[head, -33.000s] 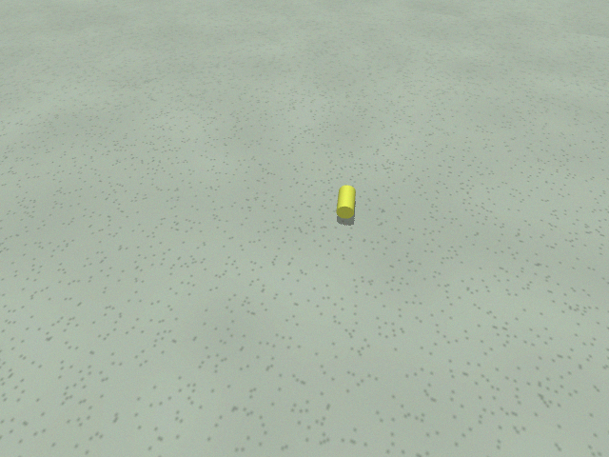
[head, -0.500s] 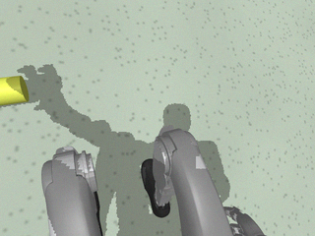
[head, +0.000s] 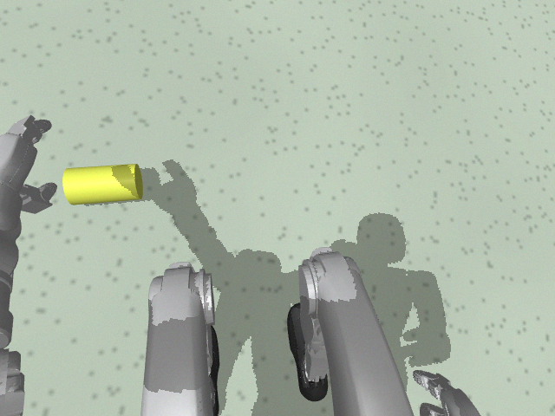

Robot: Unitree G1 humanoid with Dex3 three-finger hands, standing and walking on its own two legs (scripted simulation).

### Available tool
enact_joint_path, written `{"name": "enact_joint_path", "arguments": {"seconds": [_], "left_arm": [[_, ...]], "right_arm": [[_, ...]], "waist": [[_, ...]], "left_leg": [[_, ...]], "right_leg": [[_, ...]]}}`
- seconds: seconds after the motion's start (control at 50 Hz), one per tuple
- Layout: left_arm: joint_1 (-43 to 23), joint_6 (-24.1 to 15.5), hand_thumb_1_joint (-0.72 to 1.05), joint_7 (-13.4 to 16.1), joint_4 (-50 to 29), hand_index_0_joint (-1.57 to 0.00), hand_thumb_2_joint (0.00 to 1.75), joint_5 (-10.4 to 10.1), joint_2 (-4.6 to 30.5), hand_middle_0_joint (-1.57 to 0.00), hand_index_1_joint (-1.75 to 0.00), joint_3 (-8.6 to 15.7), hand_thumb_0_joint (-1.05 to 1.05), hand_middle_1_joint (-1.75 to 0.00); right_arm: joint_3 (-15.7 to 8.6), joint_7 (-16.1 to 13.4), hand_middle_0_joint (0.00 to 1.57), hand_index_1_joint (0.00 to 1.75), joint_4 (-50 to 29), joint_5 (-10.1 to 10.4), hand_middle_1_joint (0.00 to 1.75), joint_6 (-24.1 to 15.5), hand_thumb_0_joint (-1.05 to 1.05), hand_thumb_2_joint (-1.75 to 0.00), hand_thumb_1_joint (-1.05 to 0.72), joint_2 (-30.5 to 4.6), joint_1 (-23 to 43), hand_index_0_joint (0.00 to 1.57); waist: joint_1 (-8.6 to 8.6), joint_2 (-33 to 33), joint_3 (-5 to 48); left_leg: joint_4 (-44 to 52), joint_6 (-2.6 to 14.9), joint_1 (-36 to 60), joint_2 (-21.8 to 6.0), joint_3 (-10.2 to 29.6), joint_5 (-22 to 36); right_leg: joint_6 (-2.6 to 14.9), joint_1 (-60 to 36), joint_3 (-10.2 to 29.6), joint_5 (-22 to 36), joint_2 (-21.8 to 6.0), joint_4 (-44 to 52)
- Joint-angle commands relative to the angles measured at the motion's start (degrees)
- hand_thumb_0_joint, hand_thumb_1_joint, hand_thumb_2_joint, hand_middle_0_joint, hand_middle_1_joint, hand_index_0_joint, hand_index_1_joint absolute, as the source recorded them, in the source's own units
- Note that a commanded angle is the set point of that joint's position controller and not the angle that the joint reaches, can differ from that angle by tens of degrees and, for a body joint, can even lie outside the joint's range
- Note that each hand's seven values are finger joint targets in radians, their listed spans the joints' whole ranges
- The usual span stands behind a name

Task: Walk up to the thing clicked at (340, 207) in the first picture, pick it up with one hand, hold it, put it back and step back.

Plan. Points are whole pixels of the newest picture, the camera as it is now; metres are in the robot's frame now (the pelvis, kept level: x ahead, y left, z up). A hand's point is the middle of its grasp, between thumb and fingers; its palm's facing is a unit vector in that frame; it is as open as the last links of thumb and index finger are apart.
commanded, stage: home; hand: left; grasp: from above
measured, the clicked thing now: (105, 184) +0.51 +0.32 -0.38
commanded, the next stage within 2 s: none
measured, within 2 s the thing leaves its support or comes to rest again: neither
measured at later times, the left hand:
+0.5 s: hand out of the picture +0.27 +0.24 +0.09, palm faces +0.02 -0.92 -0.40, open 7.4 cm
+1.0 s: hand out of the picture +0.21 +0.19 +0.25, palm faces +0.18 -0.96 -0.21, open 7.4 cm
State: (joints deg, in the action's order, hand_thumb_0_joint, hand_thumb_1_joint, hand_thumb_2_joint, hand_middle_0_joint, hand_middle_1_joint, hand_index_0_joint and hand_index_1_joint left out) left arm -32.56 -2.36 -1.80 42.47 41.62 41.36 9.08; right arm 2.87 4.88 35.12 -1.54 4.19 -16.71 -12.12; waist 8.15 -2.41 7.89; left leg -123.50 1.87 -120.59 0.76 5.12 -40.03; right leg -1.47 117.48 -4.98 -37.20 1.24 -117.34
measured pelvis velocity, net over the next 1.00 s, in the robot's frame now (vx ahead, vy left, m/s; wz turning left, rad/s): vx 0.08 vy -0.01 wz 0.13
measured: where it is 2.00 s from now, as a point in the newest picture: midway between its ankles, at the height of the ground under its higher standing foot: (257, 379)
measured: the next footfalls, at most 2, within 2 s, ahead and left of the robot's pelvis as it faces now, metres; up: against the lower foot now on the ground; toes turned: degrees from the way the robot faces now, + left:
none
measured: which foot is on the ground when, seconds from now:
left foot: down 0.00-1.00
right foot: down 0.00-1.00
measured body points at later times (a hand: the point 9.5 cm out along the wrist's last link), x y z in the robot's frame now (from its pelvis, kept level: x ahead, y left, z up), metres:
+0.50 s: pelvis +0.02 -0.01 +0.19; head +0.13 +0.04 +0.62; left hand +0.26 +0.29 +0.12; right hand +0.23 -0.22 +0.10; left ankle +0.07 +0.11 -0.38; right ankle +0.10 -0.13 -0.38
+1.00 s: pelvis +0.08 -0.01 +0.30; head +0.09 +0.00 +0.75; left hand +0.20 +0.24 +0.27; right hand +0.26 -0.23 +0.23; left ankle +0.07 +0.11 -0.38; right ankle +0.10 -0.13 -0.38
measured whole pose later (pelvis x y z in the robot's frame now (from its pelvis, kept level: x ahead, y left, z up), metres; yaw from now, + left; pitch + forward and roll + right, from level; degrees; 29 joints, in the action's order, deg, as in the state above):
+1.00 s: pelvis +0.08 -0.01 +0.30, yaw +7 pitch +11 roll -3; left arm 30.2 26.1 2.2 -8.0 -3.9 12.8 1.7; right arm 2.5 -10.9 29.1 1.5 -11.4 -12.3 -18.1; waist 2.8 -3.5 10.9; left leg -58.3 0.1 -40.6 -0.3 4.2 -28.5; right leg 0.3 38.4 -3.0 -26.2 1.7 -53.8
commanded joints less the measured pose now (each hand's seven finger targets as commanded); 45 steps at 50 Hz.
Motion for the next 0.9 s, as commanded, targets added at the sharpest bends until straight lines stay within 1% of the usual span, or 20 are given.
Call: {"name": "enact_joint_path", "arguments": {"seconds": [0.0,0.02,0.1,0.12,0.16,0.2,0.24,0.32,0.34,0.38,0.42,0.46,0.48,0.52,0.56,0.62,0.64,0.68,0.78,0.88], "left_arm": [[-5.5,1.3,0.90,0.4,-19.3,-0.20,0.90,-9.4,11.7,-0.20,-0.30,4.7,0.00,-0.30],[-3.6,1.6,0.90,0.4,-21.2,-0.20,0.90,-10.9,8.9,-0.20,-0.30,2.9,0.00,-0.30],[5.0,4.3,0.90,1.7,-23.0,-0.20,0.90,-16.3,4.0,-0.20,-0.30,1.6,0.00,-0.30],[6.2,5.1,0.90,2.0,-24.5,-0.20,0.90,-17.5,2.3,-0.20,-0.30,0.6,0.00,-0.30],[7.9,6.6,0.89,2.8,-27.8,-0.20,0.89,-20.5,1.3,-0.20,-0.30,1.1,0.00,-0.30],[9.9,8.0,0.89,3.4,-30.0,-0.20,0.89,-23.5,-1.2,-0.20,-0.30,0.5,0.00,-0.30],[13.1,9.1,0.90,4.2,-31.2,-0.20,0.90,-26.2,-3.3,-0.20,-0.30,0.0,0.00,-0.30],[19.9,11.5,0.90,5.5,-34.0,-0.20,0.90,-31.7,-5.8,-0.20,-0.30,0.4,0.00,-0.30],[20.9,12.2,0.90,5.6,-35.6,-0.20,0.90,-32.9,-7.1,-0.20,-0.30,-0.4,0.00,-0.30],[24.9,13.8,0.90,6.1,-36.7,-0.20,0.90,-35.1,-8.2,-0.20,-0.30,0.2,0.00,-0.30],[27.8,15.4,0.90,6.3,-38.6,-0.20,0.90,-36.9,-10.6,-0.20,-0.30,-0.8,0.00,-0.30],[31.2,17.1,0.90,6.6,-40.2,-0.20,0.90,-38.7,-11.7,-0.20,-0.30,-0.2,0.00,-0.30],[33.2,18.0,0.90,6.6,-41.4,-0.20,0.90,-39.6,-13.1,-0.20,-0.30,-0.8,0.00,-0.30],[35.7,19.5,0.90,6.8,-42.8,-0.20,0.90,-41.6,-14.5,-0.20,-0.30,-0.1,0.00,-0.30],[38.7,20.9,0.90,6.6,-44.5,-0.20,0.90,-43.2,-17.1,-0.20,-0.30,-1.3,0.00,-0.30],[43.8,22.7,0.90,6.4,-47.6,-0.20,0.90,-44.8,-18.1,-0.20,-0.30,-0.7,0.00,-0.30],[45.0,23.1,0.90,6.3,-48.8,-0.20,0.90,-45.0,-18.8,-0.20,-0.30,-1.3,0.00,-0.30],[48.9,24.1,0.90,6.1,-51.2,-0.20,0.90,-45.7,-20.0,-0.20,-0.30,-1.6,0.00,-0.30],[56.5,25.4,0.90,5.5,-57.8,-0.20,0.90,-46.0,-22.2,-0.20,-0.30,-3.3,0.00,-0.30],[60.7,25.7,0.90,4.7,-60.4,-0.20,0.90,-45.3,-23.2,-0.20,-0.30,-4.1,0.00,-0.30]], "right_arm": [[-6.0,-2.2,0.20,0.30,-4.3,1.7,0.30,-1.7,0.00,-0.90,-0.90,-11.2,-7.2,0.20],[-6.1,-2.5,0.20,0.30,-4.6,1.9,0.30,-2.2,0.00,-0.90,-0.90,-10.7,-6.6,0.20],[-6.5,-3.6,0.20,0.30,-5.5,2.7,0.30,-4.4,0.00,-0.90,-0.90,-9.9,-4.1,0.20],[-6.5,-3.9,0.20,0.30,-5.9,3.0,0.30,-4.9,0.00,-0.90,-0.90,-9.7,-3.2,0.20],[-6.5,-4.5,0.20,0.30,-6.6,3.4,0.30,-6.0,0.00,-0.90,-0.90,-9.6,-1.6,0.20],[-6.5,-5.2,0.20,0.30,-7.1,3.8,0.30,-7.2,0.00,-0.90,-0.90,-9.3,0.0,0.20],[-5.9,-6.0,0.20,0.30,-7.7,4.2,0.30,-8.4,0.00,-0.90,-0.90,-8.3,1.2,0.20],[-5.3,-7.3,0.20,0.30,-8.4,4.2,0.30,-10.1,0.00,-0.90,-0.90,-6.9,2.3,0.20],[-5.1,-7.6,0.20,0.30,-9.0,4.3,0.30,-10.5,0.00,-0.90,-0.90,-6.6,2.8,0.20],[-4.8,-8.3,0.20,0.30,-9.1,4.4,0.30,-11.2,0.00,-0.90,-0.90,-6.1,2.8,0.20],[-4.3,-9.0,0.20,0.30,-9.6,4.4,0.30,-11.8,0.00,-0.90,-0.90,-5.5,2.7,0.20],[-3.9,-9.8,0.20,0.30,-10.1,4.6,0.30,-12.3,0.00,-0.90,-0.90,-5.2,2.0,0.20],[-3.6,-10.2,0.20,0.30,-10.0,4.5,0.30,-12.5,0.00,-0.90,-0.90,-4.7,1.6,0.20],[-3.1,-11.2,0.20,0.30,-10.2,4.6,0.30,-13.1,0.00,-0.90,-0.90,-4.3,1.2,0.20],[-2.5,-12.3,0.20,0.30,-10.7,4.6,0.30,-13.9,0.00,-0.90,-0.90,-3.8,0.9,0.20],[-2.3,-13.6,0.20,0.30,-11.3,4.4,0.30,-14.8,0.00,-0.90,-0.90,-3.3,-0.3,0.20],[-2.3,-14.0,0.20,0.30,-11.8,4.3,0.30,-15.1,0.00,-0.90,-0.90,-3.2,-0.6,0.20],[-2.1,-14.7,0.20,0.30,-12.5,4.1,0.30,-15.7,0.00,-0.90,-0.90,-2.6,-1.7,0.20],[-2.4,-15.9,0.20,0.30,-14.0,3.5,0.30,-17.3,0.00,-0.90,-0.90,-1.9,-2.6,0.20],[-2.8,-16.4,0.20,0.30,-14.9,3.1,0.30,-18.6,0.00,-0.90,-0.90,-1.8,-2.4,0.20]], "waist": [[-1.28,-10.5,39.7],[-1.08,-9.7,38.8],[-2.31,-9.9,32.0],[-1.84,-10.1,30.6],[-2.71,-10.4,30.5],[-2.39,-10.0,29.8],[-2.05,-8.3,27.9],[-2.47,-6.8,25.2],[-2.47,-7.1,25.0],[-2.59,-6.1,24.5],[-2.55,-6.0,23.4],[-3.12,-5.0,23.7],[-3.04,-5.3,22.6],[-3.34,-4.2,21.2],[-3.25,-3.8,17.6],[-4.17,-4.4,14.1],[-3.68,-4.3,13.5],[-4.26,-3.9,12.7],[-4.46,-3.0,10.2],[-4.83,-0.4,6.4]], "left_leg": [[21.6,0.22,36.1,-0.7,-0.1,14.8],[23.3,0.31,36.4,-0.8,-0.2,13.5],[32.0,-0.17,41.7,-1.5,1.1,7.5],[34.4,-0.29,42.8,-1.5,1.6,5.9],[38.2,-0.54,46.8,-1.7,2.8,3.8],[40.8,-0.72,50.3,-1.7,3.8,3.6],[42.0,-0.50,51.3,-1.3,2.7,3.5],[46.7,-0.31,55.5,-0.9,1.5,5.4],[47.9,-0.31,56.6,-0.7,1.2,5.4],[50.5,-0.26,59.6,-0.6,0.8,7.4],[53.0,-0.43,62.6,-0.6,0.6,9.5],[55.5,-0.56,66.2,-0.7,0.9,11.7],[56.7,-0.63,67.4,-0.7,0.6,13.1],[59.0,-0.62,69.9,-0.7,0.5,14.2],[62.3,-0.69,71.4,-0.7,1.0,13.1],[66.9,-1.05,75.2,-0.9,1.8,13.4],[68.0,-1.04,76.2,-0.9,1.5,14.1],[69.6,-1.04,78.4,-0.7,0.4,16.9],[72.4,-0.90,82.5,-0.3,-1.1,22.2],[74.6,-0.62,84.1,-0.3,-1.3,22.8]], "right_leg": [[4.03,-25.9,-0.2,12.2,0.9,17.5],[3.88,-27.6,0.0,11.8,0.9,19.0],[3.56,-29.7,0.2,7.8,0.7,24.2],[3.49,-30.8,0.3,6.9,0.6,25.6],[3.28,-33.1,0.4,6.1,0.5,27.9],[3.11,-34.9,0.7,6.6,0.4,30.0],[3.11,-38.2,1.4,6.0,0.5,33.4],[3.07,-45.7,2.6,6.8,0.5,39.9],[3.11,-47.6,2.9,6.8,0.5,41.5],[2.97,-52.3,3.3,8.4,0.5,45.0],[2.99,-55.7,3.4,10.0,0.5,47.8],[2.95,-59.6,3.4,11.9,0.5,50.4],[2.88,-61.4,3.4,13.0,0.5,52.0],[2.76,-64.8,3.4,14.0,0.6,54.7],[2.70,-66.8,3.2,13.3,0.5,57.7],[2.56,-70.3,2.9,13.8,0.5,61.4],[2.57,-71.8,2.8,14.4,0.7,62.7],[2.48,-75.4,2.6,16.5,0.7,65.4],[2.34,-80.5,2.1,20.4,1.0,69.9],[2.19,-81.8,1.7,20.5,1.0,72.1]]}}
